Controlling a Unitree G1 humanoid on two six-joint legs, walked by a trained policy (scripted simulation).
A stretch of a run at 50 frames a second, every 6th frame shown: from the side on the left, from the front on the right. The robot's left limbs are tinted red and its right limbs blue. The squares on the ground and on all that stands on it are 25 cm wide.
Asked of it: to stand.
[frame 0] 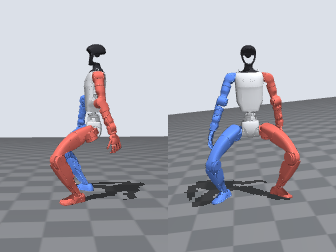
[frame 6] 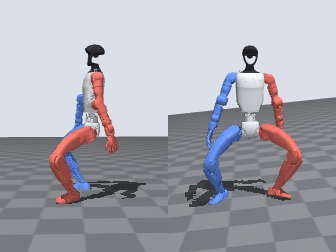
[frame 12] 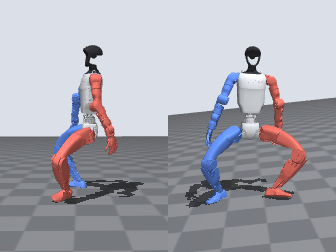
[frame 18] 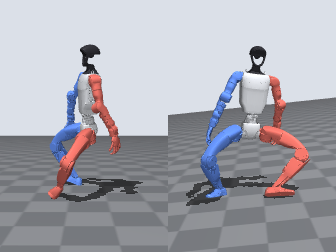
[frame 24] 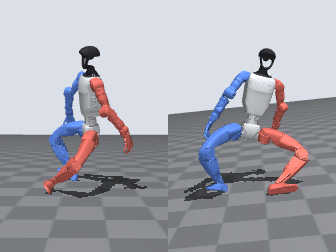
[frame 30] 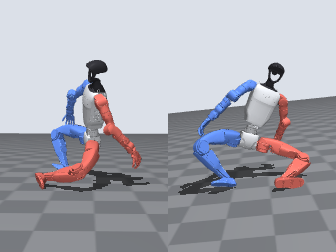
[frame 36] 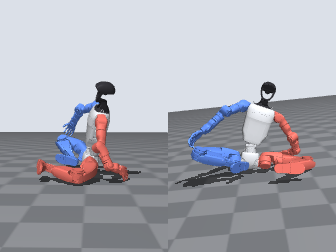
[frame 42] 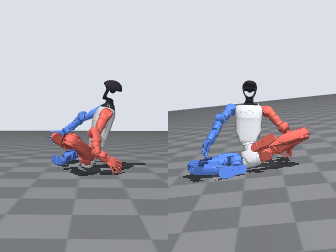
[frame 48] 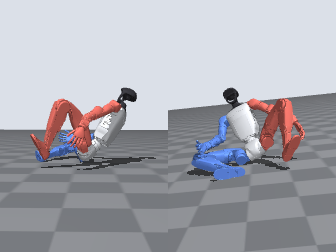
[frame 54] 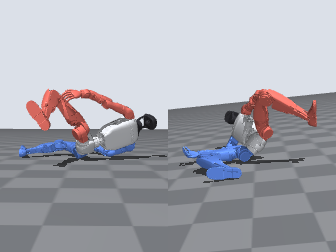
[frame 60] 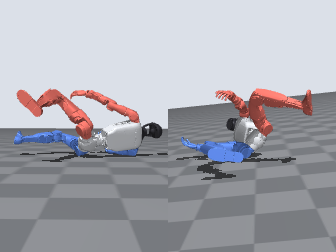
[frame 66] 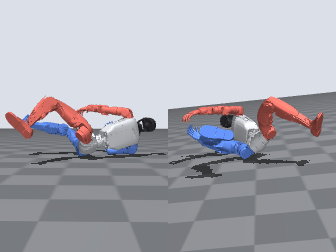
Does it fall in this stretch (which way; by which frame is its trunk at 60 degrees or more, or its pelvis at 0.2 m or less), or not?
yes: goes over backward; its pelvis at 0.2 m or less by frame 36
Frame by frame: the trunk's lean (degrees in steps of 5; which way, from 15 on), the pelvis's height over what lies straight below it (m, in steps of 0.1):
0: 5, 0.6
6: 5, 0.6
12: 5, 0.6
18: 5, 0.5
24: 15 to its left, 0.5
30: 25 to its left, 0.4
36: 20 backward and to its left, 0.2
42: 15 backward, 0.1
48: 40 backward and to its right, 0.1
54: 75 backward, 0.1
60: 85 backward, 0.1
66: 80 backward and to its right, 0.1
